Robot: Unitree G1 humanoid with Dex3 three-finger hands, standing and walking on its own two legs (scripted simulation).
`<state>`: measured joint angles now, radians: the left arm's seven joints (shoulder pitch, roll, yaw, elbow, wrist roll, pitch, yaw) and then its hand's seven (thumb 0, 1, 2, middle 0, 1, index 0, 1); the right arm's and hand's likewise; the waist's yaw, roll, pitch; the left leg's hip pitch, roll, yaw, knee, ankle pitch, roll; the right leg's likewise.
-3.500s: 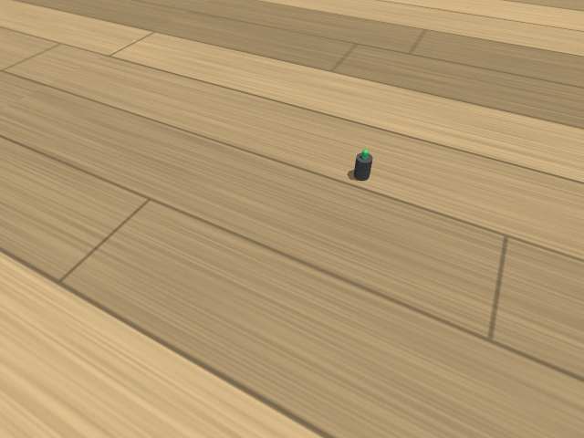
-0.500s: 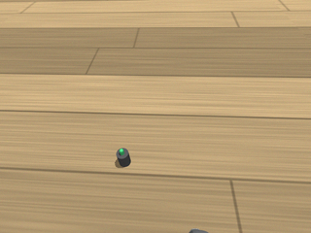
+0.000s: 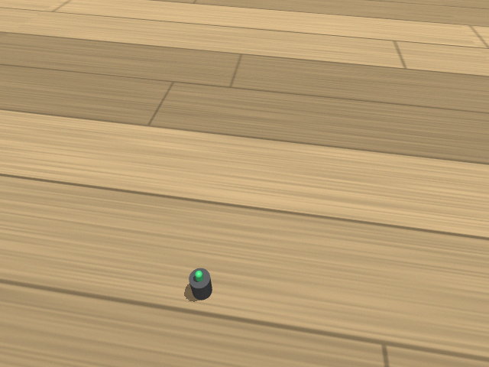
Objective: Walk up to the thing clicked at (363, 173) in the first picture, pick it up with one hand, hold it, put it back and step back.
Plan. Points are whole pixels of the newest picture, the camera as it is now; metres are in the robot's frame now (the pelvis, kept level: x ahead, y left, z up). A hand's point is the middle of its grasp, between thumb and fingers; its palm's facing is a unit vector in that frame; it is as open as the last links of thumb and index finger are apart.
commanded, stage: walk up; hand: left
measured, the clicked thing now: (200, 281) +0.54 +0.19 -0.67
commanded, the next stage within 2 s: stand in 2.00 s
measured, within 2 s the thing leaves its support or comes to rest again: neither
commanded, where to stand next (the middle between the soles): +0.19 -0.01 m, yaw -1 degrees
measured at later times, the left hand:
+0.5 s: hand (114, 336) +0.20 +0.25 -0.12, palm faces -0.05 -0.90 -0.43, open 7.4 cm
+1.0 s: hand (119, 322) +0.23 +0.26 -0.14, palm faces -0.02 -0.94 -0.34, open 7.4 cm
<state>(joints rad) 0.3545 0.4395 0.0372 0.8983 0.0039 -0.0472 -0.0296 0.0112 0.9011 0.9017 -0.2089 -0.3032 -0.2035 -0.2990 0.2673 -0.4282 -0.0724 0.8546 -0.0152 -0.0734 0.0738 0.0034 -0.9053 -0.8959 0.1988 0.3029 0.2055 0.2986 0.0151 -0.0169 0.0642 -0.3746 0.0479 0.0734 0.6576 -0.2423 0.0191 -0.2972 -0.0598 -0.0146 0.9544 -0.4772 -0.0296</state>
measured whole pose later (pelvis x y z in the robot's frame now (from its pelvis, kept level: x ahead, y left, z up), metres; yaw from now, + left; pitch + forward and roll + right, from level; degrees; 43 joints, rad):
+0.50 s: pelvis +0.12 -0.02 +0.00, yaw -1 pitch -3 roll +0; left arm 0.24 0.38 0.02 0.86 0.01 -0.07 -0.01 0.01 0.90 0.90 -0.21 -0.30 -0.21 -0.30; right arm 0.26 -0.42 -0.03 0.90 0.00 -0.01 0.03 0.00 -0.91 -0.90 0.20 0.30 0.20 0.30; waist 0.02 0.06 0.10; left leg -0.43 0.05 0.02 0.92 -0.46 0.02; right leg -0.36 -0.04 -0.05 0.64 -0.23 -0.02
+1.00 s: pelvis +0.17 +0.00 +0.02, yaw -1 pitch -2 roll +0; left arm 0.12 0.36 -0.01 1.13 -0.01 -0.02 -0.01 0.01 0.90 0.90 -0.21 -0.30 -0.20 -0.30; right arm 0.05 -0.36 0.01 1.08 0.01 -0.02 0.02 0.00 -0.90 -0.90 0.20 0.30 0.21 0.30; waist 0.02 0.01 0.07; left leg -0.23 0.04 0.03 0.50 -0.23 -0.01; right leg -0.22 -0.04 -0.02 0.48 -0.23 0.03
